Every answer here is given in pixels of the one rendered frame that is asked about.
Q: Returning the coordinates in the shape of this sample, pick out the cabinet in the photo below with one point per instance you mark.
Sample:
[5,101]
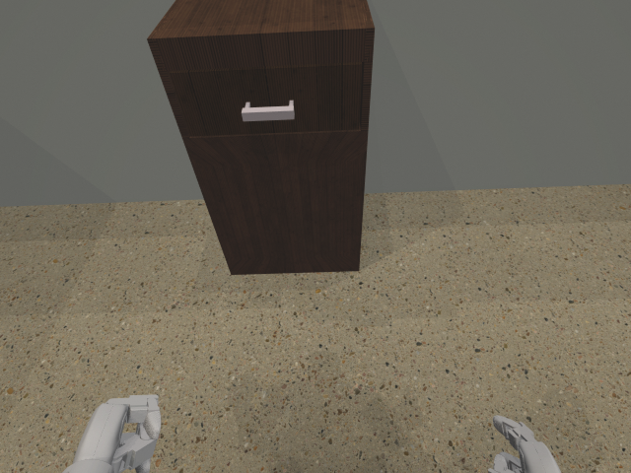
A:
[279,202]

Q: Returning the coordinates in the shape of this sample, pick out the right robot hand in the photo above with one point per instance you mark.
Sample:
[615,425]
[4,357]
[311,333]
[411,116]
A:
[535,457]

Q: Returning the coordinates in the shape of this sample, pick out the drawer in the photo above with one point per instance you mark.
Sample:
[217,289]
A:
[326,97]

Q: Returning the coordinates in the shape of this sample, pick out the handle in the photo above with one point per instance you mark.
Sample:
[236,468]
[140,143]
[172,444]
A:
[268,113]

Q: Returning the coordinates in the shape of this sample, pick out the left robot hand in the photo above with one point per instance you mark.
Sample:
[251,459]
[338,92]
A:
[103,438]

